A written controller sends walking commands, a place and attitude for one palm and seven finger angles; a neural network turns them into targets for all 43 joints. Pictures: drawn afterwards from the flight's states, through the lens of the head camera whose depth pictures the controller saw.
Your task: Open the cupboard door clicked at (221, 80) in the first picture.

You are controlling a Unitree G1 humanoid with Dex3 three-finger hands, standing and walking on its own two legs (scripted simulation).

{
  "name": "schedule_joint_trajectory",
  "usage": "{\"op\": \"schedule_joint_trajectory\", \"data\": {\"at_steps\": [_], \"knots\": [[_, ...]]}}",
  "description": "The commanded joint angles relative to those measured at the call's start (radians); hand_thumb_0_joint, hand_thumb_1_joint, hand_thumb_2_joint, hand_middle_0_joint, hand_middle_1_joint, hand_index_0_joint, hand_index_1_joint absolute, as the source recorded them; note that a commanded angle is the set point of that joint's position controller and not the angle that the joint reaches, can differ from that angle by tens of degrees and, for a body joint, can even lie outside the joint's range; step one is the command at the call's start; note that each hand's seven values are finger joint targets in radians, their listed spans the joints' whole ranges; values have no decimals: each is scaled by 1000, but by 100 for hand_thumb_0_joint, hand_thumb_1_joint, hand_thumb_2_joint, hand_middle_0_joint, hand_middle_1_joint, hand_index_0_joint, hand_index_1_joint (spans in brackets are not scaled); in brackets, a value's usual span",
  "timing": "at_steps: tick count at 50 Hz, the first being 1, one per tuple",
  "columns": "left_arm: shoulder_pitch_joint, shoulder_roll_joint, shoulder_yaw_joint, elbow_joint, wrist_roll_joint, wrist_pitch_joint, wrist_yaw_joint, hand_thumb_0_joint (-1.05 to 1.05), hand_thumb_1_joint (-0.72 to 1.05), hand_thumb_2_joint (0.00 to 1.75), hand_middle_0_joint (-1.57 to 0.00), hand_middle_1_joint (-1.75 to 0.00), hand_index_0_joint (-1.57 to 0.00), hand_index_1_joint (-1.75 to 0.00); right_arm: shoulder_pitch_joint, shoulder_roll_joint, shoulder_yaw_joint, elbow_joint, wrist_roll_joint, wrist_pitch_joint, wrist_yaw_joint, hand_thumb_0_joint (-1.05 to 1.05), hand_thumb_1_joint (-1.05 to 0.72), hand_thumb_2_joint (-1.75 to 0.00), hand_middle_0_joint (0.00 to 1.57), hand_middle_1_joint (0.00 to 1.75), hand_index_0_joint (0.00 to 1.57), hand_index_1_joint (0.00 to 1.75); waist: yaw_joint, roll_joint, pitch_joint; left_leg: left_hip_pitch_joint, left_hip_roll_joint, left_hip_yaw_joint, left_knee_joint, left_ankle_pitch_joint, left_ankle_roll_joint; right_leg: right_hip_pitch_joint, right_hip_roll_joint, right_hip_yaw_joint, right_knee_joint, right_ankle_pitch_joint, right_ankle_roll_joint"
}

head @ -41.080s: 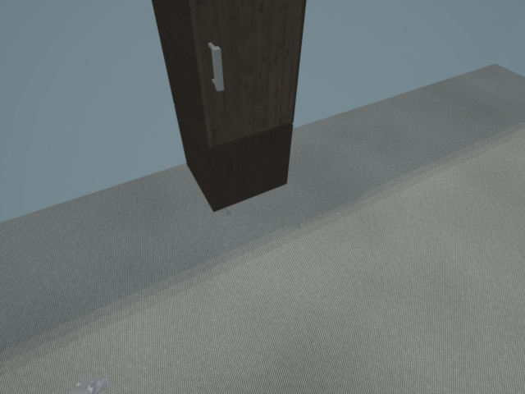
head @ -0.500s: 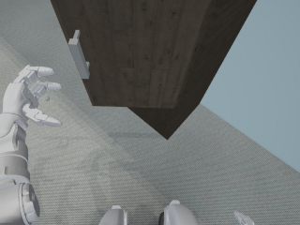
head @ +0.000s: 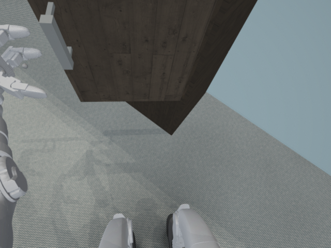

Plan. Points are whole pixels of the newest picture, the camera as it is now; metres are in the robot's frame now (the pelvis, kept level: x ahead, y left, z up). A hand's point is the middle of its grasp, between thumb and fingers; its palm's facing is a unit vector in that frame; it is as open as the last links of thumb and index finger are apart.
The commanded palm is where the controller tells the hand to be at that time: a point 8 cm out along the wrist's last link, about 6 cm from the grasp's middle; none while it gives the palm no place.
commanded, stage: move the hooked fingers beside the handle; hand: left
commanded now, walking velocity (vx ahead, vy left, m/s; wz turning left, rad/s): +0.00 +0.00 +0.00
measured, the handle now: (60, 38) +0.58 +0.21 +0.07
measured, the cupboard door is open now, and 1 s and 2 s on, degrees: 41 41 41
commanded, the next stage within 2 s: slide the fingers in behind the handle in 1.22 s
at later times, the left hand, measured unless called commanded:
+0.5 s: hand (31, 50) +0.55 +0.26 +0.07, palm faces -0.02 -1.00 -0.01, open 14.0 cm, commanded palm +0.53 +0.30 +0.07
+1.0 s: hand (32, 57) +0.53 +0.26 +0.07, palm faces +0.01 -1.00 -0.02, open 14.0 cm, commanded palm +0.52 +0.30 +0.07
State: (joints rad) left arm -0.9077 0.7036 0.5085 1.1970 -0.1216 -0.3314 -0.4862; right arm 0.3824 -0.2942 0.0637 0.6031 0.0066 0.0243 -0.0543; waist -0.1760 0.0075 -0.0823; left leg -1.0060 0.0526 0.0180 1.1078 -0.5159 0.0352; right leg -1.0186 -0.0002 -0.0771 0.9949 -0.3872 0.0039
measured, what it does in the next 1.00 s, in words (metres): stands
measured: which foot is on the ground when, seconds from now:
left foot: down 0.00-1.00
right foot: down 0.00-1.00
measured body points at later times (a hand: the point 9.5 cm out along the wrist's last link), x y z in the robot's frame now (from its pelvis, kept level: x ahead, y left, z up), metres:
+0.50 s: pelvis +0.01 +0.01 +0.00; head +0.19 +0.04 +0.41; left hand +0.54 +0.32 +0.07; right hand -0.02 -0.25 -0.09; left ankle +0.00 +0.09 -0.66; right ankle +0.04 -0.13 -0.66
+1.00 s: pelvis +0.00 +0.00 +0.00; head +0.17 +0.04 +0.41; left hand +0.52 +0.31 +0.07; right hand +0.01 -0.27 -0.10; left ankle +0.00 +0.09 -0.66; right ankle +0.04 -0.13 -0.66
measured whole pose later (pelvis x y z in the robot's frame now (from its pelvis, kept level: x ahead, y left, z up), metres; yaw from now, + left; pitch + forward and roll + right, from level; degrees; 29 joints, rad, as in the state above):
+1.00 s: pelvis +0.00 +0.00 +0.00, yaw -1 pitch +25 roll -5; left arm -0.98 0.74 0.51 1.23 -0.06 -0.34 -0.43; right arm 0.37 -0.29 0.07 0.56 -0.01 0.08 -0.03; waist -0.21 0.01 -0.07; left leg -1.05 0.06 0.00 1.13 -0.53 0.03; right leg -1.05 0.01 -0.09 1.00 -0.39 0.00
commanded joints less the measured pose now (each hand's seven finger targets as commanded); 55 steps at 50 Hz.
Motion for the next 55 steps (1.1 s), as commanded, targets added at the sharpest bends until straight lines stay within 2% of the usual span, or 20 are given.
{"op": "schedule_joint_trajectory", "data": {"at_steps": [1, 7, 8, 10, 13, 17, 19, 23, 25, 30, 31, 35, 41, 42, 44, 47, 51, 52, 54, 55], "knots": [[-458, 346, 22, -157, -3, -50, 10, 0, -50, 30, -30, -120, -30, -120, 183, -195, -64, -51, -1, 0, -18, 0, -90, -90, 20, 30, 20, 30, -23, 148, -453, 261, -18, -69, -116, 403, -2, 237, 40, 41, -70, 236, -20], [-548, 383, 33, -199, 13, -73, 12, 0, -50, 30, -30, -120, -30, -120, 222, -204, -65, -33, -17, 15, -10, 0, -90, -90, 20, 30, 20, 30, -29, 287, -599, 432, -1, -108, -90, 576, -32, 156, 45, 23, -46, 260, -27], [-549, 348, 8, -181, 15, -65, 10, 0, -50, 30, -30, -120, -30, -120, 226, -203, -66, -28, -18, 18, -6, 0, -90, -90, 20, 30, 20, 30, -38, 295, -588, 450, 1, -117, -89, 596, -38, 125, 45, 16, -47, 252, -27], [-561, 336, -1, -121, 21, -35, 15, 0, -50, 30, -30, -120, -30, -120, 235, -205, -61, -22, -19, 26, -4, 0, -90, -90, 20, 30, 20, 30, -58, 262, -525, 410, 4, -118, -83, 571, -31, 101, 47, 11, -52, 243, -23], [-592, 395, 25, -82, 38, -1, 26, 0, -50, 30, -30, -120, -30, -120, 250, -210, -52, -32, -19, 36, -8, 0, -90, -90, 20, 30, 20, 30, -68, 220, -520, 339, -1, -109, -82, 533, -18, 144, 49, 14, -52, 264, -20], [-510, 415, 54, -199, 57, -30, 42, 0, -50, 30, -30, -120, -30, -120, 270, -202, -60, -51, -32, 50, 7, 0, -90, -90, 20, 30, 20, 30, -18, 327, -644, 484, 11, -126, -80, 739, -49, 141, 50, 4, -37, 318, -27], [-449, 405, 73, -254, 37, -48, 39, 0, -50, 30, -30, -120, -30, -120, 270, -199, -69, -61, -34, 58, 17, 0, -90, -90, 20, 30, 20, 30, -3, 304, -679, 517, 16, -124, -78, 800, -50, 182, 55, 8, -45, 364, -26], [-411, 347, 66, -268, -4, -34, 30, 0, -50, 30, -30, -120, -30, -120, 266, -195, -77, -65, -22, 69, 26, 0, -90, -90, 20, 30, 20, 30, -11, 248, -626, 491, 13, -114, -102, 761, -36, 219, 63, 6, -72, 376, -21], [-393, 361, 83, -248, -5, -23, 33, 0, -50, 30, -30, -120, -30, -120, 262, -195, -78, -65, -19, 71, 26, 0, -90, -90, 20, 30, 20, 30, -10, 208, -586, 436, 6, -96, -112, 689, -22, 254, 64, 12, -84, 377, -18], [-395, 333, 46, -245, 16, -43, 48, 0, -50, 30, -30, -120, -30, -120, 250, -185, -74, -60, -20, 74, 25, 0, -90, -90, 20, 30, 20, 30, -14, 225, -502, 429, 4, -89, -126, 638, -24, 223, 64, 13, -94, 331, -21], [-431, 271, -7, -255, 13, -55, 47, 0, -50, 30, -30, -120, -30, -120, 245, -180, -74, -56, -19, 73, 24, 0, -90, -90, 20, 30, 20, 30, -32, 263, -479, 463, 6, -98, -124, 662, -29, 174, 64, 8, -93, 314, -25], [-453, 235, -34, -179, 3, -62, 41, 0, -50, 30, -30, -120, -30, -120, 233, -187, -73, -43, -19, 69, 20, 0, -90, -90, 20, 30, 20, 30, -49, 223, -448, 431, 2, -99, -128, 552, -27, 153, 61, 10, -101, 252, -25], [-480, 271, -9, -190, -1, -77, 40, 0, -50, 30, -30, -120, -30, -120, 223, -188, -70, -44, -19, 63, 12, 0, -90, -90, 20, 30, 20, 30, -38, 225, -507, 408, -6, -95, -105, 565, -23, 189, 54, 18, -75, 293, -29], [-452, 307, 18, -161, 5, -73, 42, 0, -50, 30, -30, -120, -30, -120, 216, -190, -68, -50, -19, 62, 12, 0, -90, -90, 20, 30, 20, 30, -24, 216, -509, 384, -8, -90, -105, 547, -23, 210, 53, 22, -73, 294, -28], [-487, 357, 38, -165, 19, -72, 55, 0, -50, 30, -30, -120, -30, -120, 211, -193, -64, -55, -18, 63, 8, 0, -90, -90, 20, 30, 20, 30, -32, 189, -500, 327, -11, -86, -100, 502, -15, 233, 51, 27, -66, 292, -24], [-527, 391, 49, -214, 30, -90, 62, 0, -50, 30, -30, -120, -30, -120, 205, -189, -60, -62, -19, 57, 7, 0, -90, -90, 20, 30, 20, 30, -22, 252, -566, 345, -14, -81, -88, 511, -16, 246, 49, 35, -53, 306, -25], [-516, 387, 53, -216, 16, -96, 50, 0, -50, 30, -30, -120, -30, -120, 209, -191, -60, -57, -17, 53, 7, 0, -90, -90, 20, 30, 20, 30, -29, 243, -585, 367, -9, -86, -82, 532, -15, 246, 54, 33, -53, 317, -25], [-502, 404, 61, -191, 18, -86, 41, 0, -50, 30, -30, -120, -30, -120, 204, -195, -59, -56, -15, 54, 7, 0, -90, -90, 20, 30, 20, 30, -25, 241, -580, 351, -9, -85, -84, 516, -16, 251, 53, 34, -56, 309, -23], [-519, 359, 13, -161, 18, -61, 25, 0, -50, 30, -30, -120, -30, -120, 204, -193, -55, -49, -10, 56, 4, 0, -90, -90, 20, 30, 20, 30, -47, 224, -540, 327, -10, -83, -88, 475, -10, 233, 53, 34, -66, 288, -19], [-499, 369, 23, -150, 21, -51, 22, 0, -50, 30, -30, -120, -30, -120, 210, -194, -56, -50, -11, 56, 2, 0, -90, -90, 20, 30, 20, 30, -37, 216, -536, 318, -10, -85, -92, 473, -10, 239, 53, 30, -66, 286, -20]]}}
